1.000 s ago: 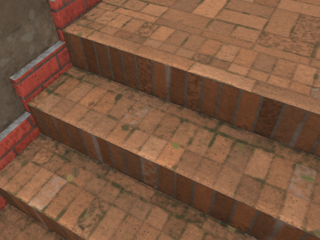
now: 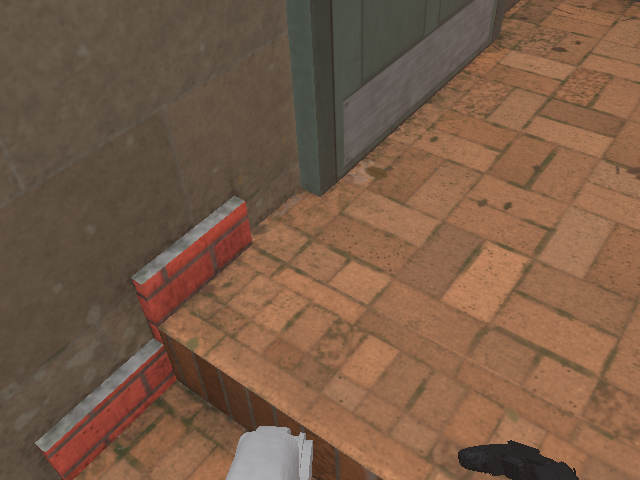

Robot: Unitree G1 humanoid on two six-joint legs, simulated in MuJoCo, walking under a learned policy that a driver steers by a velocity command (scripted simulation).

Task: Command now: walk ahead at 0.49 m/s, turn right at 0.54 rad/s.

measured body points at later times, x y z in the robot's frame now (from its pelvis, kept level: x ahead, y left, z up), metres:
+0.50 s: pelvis +0.27 +0.07 +0.18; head +0.26 +0.05 +0.63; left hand +0.49 +0.21 +0.06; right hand +0.14 -0.09 +0.01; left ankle +0.27 +0.16 -0.55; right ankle +0.28 -0.07 -0.20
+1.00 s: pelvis +0.51 -0.06 +0.31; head +0.51 -0.05 +0.76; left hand +0.58 +0.16 +0.15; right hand +0.52 -0.35 +0.21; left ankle +0.58 +0.09 -0.21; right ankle +0.45 -0.12 -0.38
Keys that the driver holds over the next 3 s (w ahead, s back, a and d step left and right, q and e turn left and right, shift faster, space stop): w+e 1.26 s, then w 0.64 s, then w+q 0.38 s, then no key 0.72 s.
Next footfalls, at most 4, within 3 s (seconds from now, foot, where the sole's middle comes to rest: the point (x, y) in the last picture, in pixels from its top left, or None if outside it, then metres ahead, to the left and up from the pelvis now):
0.12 left None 0.31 0.16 -0.59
0.72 right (497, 461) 0.49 -0.14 -0.41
1.24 left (461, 286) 0.84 -0.09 -0.41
1.78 right None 0.80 -0.45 -0.41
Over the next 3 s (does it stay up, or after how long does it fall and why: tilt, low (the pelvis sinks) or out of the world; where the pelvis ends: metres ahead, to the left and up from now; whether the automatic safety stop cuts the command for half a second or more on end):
stays up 1.12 -0.61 0.35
